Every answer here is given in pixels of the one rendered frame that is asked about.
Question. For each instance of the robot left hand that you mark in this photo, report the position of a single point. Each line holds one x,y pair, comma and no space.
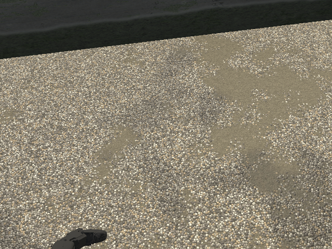
79,238

